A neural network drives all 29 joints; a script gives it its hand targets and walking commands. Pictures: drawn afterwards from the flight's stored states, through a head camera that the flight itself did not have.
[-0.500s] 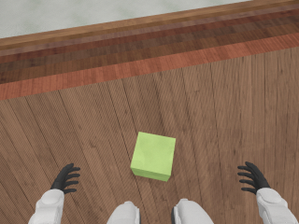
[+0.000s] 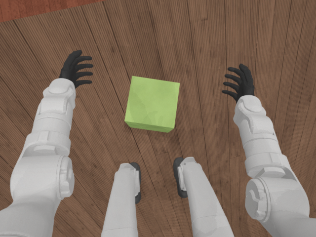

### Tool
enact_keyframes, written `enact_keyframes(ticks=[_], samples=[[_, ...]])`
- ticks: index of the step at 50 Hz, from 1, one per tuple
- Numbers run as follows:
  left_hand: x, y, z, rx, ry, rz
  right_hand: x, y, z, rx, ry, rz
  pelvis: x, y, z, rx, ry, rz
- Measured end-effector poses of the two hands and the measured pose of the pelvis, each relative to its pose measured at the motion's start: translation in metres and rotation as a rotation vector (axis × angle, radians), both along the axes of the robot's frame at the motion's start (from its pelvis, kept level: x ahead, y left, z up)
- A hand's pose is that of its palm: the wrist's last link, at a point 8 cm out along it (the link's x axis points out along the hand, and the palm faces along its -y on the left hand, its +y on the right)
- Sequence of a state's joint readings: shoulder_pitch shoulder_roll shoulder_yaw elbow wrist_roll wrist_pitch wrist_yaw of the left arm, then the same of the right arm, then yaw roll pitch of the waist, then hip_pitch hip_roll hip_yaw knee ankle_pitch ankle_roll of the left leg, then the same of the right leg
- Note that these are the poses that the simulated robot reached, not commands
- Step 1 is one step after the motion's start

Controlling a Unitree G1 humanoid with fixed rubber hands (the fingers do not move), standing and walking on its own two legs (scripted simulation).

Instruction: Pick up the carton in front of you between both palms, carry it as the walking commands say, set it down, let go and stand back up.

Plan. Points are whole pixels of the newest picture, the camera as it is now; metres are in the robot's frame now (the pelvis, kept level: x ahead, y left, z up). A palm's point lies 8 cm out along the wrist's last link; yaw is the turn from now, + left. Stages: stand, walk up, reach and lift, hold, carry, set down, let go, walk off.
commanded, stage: reach and lift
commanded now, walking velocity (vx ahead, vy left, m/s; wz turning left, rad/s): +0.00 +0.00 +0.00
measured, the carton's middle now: (152, 107) +0.49 -0.02 -0.54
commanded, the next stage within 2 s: none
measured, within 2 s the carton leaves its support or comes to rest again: leaves its support in 1.94 s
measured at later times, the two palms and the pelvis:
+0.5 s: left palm (97, 77) +0.54 +0.16 -0.23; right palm (213, 91) +0.46 -0.21 -0.22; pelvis +0.02 +0.01 -0.08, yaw -2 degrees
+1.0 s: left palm (111, 97) +0.53 +0.16 -0.44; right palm (196, 106) +0.45 -0.21 -0.43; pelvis -0.04 +0.00 -0.26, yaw -4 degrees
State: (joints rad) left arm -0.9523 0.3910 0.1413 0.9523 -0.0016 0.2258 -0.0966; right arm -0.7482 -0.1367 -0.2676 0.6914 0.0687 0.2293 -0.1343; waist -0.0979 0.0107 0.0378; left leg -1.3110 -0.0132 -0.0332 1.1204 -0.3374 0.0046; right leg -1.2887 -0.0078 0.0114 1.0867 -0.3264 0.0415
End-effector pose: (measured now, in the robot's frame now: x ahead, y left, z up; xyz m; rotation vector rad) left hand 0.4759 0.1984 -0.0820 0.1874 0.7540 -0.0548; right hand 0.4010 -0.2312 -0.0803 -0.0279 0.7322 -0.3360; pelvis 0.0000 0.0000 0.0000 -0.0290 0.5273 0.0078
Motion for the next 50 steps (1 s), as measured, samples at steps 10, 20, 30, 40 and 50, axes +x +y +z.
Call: enact_keyframes(ticks=[10,20,30,40,50], samples=[[0.066,-0.026,-0.023,-0.051,-0.068,-0.037,0.053,0.022,-0.027,0.023,-0.075,-0.041,-0.007,0.006,-0.021,-0.011,0.152,0.003],[0.071,-0.033,-0.088,-0.063,-0.055,-0.014,0.059,0.026,-0.085,0.025,-0.054,-0.039,0.014,0.008,-0.046,-0.018,0.312,-0.009],[0.053,-0.034,-0.209,-0.049,-0.039,0.017,0.051,0.02,-0.2,0.029,-0.019,-0.032,0.007,0.002,-0.128,-0.034,0.397,-0.02],[0.05,-0.03,-0.294,-0.044,-0.07,0.027,0.048,0.018,-0.288,0.036,-0.035,-0.018,-0.024,-0.004,-0.216,-0.032,0.302,-0.033],[0.051,-0.04,-0.357,-0.045,-0.018,0.03,0.051,0.026,-0.355,0.054,0.025,-0.001,-0.041,-0.005,-0.265,-0.028,0.2,-0.042]])
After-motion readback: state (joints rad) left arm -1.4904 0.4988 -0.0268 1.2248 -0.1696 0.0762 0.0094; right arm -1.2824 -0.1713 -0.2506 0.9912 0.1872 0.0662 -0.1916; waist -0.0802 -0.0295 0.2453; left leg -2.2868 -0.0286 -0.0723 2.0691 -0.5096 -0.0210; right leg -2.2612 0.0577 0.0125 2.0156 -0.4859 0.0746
